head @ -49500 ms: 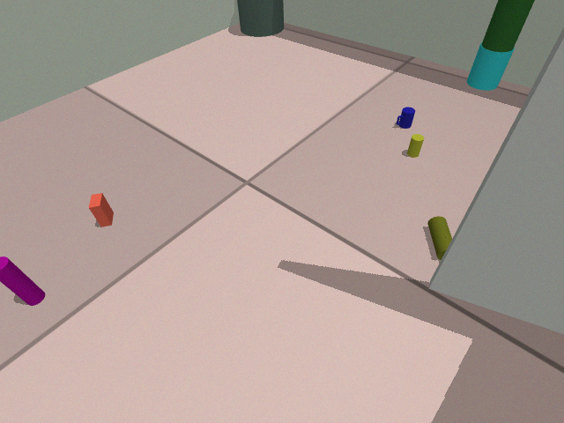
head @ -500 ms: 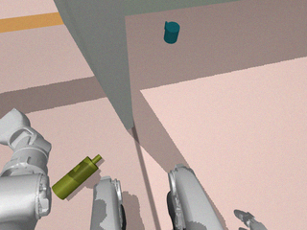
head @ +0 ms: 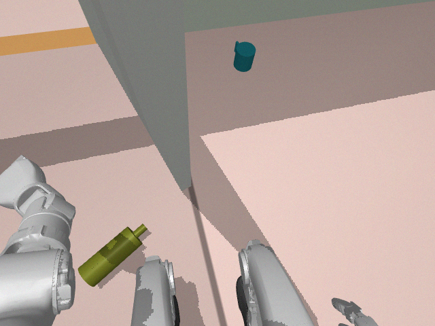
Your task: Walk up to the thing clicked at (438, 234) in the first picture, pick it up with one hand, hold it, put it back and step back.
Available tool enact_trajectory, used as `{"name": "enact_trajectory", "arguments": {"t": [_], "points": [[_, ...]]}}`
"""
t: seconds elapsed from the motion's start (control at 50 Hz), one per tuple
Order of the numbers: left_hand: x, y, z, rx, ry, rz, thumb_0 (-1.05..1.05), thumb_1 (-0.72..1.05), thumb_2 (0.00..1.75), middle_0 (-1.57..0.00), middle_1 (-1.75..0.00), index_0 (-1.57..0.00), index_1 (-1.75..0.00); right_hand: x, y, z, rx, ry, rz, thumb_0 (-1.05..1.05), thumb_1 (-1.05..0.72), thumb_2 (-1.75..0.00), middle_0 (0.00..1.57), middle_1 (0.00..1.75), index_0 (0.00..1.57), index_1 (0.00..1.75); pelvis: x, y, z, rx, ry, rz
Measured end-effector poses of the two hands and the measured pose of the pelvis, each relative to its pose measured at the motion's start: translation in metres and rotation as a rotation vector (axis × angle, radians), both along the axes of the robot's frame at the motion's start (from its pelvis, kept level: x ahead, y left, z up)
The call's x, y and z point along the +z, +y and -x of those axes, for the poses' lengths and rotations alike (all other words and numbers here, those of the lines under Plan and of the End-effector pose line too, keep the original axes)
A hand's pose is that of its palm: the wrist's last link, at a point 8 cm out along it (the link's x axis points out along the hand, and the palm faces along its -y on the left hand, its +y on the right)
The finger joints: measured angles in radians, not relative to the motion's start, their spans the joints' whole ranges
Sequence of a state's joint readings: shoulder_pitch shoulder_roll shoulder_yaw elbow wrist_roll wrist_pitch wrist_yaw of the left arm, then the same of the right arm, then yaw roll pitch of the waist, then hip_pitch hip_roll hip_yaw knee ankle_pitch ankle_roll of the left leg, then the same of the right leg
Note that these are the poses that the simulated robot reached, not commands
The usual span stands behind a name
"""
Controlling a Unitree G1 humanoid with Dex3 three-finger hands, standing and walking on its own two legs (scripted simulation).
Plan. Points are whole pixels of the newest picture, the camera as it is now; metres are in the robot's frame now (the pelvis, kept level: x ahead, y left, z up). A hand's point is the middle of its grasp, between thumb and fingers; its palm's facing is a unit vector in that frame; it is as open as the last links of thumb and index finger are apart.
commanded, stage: go down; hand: left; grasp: from above
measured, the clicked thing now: (117, 250) +0.33 +0.29 -0.53
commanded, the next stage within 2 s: none
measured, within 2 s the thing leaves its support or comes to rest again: neither
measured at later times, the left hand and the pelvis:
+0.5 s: hand (36, 192) +0.41 +0.32 -0.09, palm faces -0.24 -0.29 -0.93, open 12.0 cm; pelvis +0.00 +0.00 +0.01, yaw +0 degrees
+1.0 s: hand (41, 192) +0.41 +0.32 -0.10, palm faces -0.25 -0.28 -0.93, open 12.2 cm; pelvis +0.01 +0.00 +0.01, yaw +0 degrees
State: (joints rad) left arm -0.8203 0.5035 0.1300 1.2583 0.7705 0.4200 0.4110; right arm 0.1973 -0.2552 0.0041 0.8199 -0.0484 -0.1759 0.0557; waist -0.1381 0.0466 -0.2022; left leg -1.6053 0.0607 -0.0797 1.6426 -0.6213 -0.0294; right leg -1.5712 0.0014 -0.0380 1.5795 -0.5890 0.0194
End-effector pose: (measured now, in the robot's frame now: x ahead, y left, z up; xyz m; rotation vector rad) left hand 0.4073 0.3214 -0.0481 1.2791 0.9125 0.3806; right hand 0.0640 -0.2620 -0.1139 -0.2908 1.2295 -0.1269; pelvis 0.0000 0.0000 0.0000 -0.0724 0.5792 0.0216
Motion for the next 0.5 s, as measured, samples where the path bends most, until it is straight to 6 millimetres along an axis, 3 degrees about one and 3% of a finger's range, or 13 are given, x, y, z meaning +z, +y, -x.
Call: {"name": "enact_trajectory", "arguments": {"t": [0.18, 0.5], "points": [[-0.003, 0.001, 0.000, 0.010, -0.007, 0.001, 0.00, -0.26, 1.01, -0.44, -0.93, -0.40, -0.96, -0.001, -0.002, 0.008, -0.015, 0.033, -0.001, 0.01, -0.94, -0.91, 0.20, 0.30, 0.20, 0.30, 0.001, -0.001, -0.001, -0.003, -0.001, -0.002], [0.017, 0.002, -0.005, -0.010, 0.004, 0.000, 0.00, -0.32, 1.00, -0.39, -0.92, -0.35, -0.95, 0.009, 0.003, 0.001, -0.026, 0.012, -0.017, 0.01, -0.94, -0.91, 0.20, 0.30, 0.20, 0.30, 0.013, -0.003, -0.005, -0.002, -0.012, -0.002]]}}
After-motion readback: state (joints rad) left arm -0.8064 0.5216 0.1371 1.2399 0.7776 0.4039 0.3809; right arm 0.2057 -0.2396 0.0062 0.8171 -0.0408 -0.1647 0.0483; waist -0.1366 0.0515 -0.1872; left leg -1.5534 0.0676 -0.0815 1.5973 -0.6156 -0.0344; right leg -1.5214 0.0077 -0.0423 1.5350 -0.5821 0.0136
